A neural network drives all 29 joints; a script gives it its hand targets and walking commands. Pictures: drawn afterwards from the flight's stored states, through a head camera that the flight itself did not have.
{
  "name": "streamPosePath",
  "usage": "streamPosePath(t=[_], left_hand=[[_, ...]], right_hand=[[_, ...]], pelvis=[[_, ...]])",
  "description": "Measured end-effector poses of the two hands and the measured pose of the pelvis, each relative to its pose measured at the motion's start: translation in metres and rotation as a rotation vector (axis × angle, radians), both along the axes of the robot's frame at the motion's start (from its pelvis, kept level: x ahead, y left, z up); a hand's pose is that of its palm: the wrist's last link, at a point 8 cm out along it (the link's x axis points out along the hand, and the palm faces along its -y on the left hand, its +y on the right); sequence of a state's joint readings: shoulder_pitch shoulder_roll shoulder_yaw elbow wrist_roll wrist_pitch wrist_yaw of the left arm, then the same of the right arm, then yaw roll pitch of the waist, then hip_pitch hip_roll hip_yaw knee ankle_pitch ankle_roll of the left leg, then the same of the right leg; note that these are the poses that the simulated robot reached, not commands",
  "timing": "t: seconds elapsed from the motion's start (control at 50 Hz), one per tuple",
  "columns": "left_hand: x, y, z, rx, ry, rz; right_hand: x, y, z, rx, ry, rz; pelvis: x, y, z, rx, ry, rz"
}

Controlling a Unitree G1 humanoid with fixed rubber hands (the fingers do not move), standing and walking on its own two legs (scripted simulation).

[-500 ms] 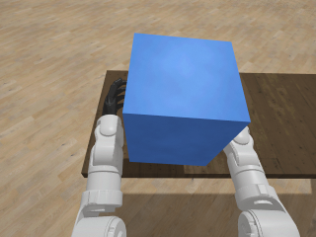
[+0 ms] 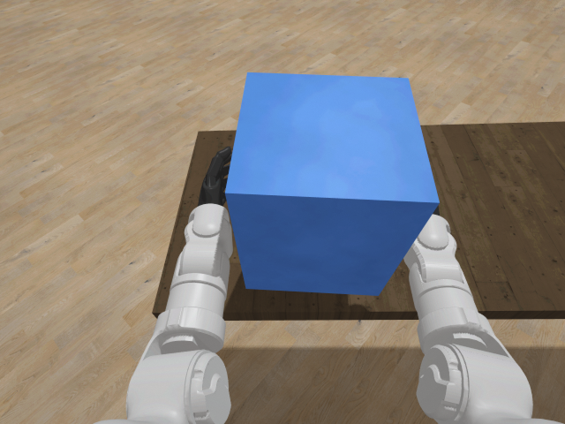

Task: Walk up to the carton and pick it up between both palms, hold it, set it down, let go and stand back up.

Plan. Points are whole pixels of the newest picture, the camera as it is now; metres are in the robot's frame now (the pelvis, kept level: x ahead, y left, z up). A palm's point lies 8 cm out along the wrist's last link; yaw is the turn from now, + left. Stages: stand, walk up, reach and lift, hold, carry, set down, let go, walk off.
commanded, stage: set down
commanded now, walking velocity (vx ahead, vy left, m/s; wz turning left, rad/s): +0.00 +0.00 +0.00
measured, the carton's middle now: (318, 194) +0.40 -0.07 +0.10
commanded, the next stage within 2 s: none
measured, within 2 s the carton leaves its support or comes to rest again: neither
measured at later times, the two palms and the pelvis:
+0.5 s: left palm (219, 203) +0.44 +0.08 +0.06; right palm (411, 198) +0.41 -0.22 +0.06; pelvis +0.01 +0.00 +0.00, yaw -1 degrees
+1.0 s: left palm (231, 211) +0.46 +0.07 +0.01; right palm (404, 219) +0.42 -0.23 -0.01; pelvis +0.03 +0.02 -0.01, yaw -3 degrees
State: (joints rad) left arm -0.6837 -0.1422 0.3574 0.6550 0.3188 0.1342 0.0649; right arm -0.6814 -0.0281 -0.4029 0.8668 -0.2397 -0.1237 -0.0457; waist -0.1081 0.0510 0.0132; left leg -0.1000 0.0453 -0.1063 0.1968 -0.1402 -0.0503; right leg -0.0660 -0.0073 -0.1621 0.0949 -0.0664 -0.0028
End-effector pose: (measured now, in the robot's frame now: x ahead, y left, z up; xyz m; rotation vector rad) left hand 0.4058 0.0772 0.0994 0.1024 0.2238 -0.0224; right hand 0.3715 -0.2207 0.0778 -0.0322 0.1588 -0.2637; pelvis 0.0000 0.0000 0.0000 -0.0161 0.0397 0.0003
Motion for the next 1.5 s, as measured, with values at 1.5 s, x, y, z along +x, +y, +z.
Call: streamPosePath(t=[1.5], left_hand=[[0.046,-0.021,-0.091,0.024,0.084,-0.037]], right_hand=[[0.037,-0.021,-0.077,0.015,0.079,-0.02]], pelvis=[[0.017,0.017,-0.01,0.014,0.42,-0.06]])
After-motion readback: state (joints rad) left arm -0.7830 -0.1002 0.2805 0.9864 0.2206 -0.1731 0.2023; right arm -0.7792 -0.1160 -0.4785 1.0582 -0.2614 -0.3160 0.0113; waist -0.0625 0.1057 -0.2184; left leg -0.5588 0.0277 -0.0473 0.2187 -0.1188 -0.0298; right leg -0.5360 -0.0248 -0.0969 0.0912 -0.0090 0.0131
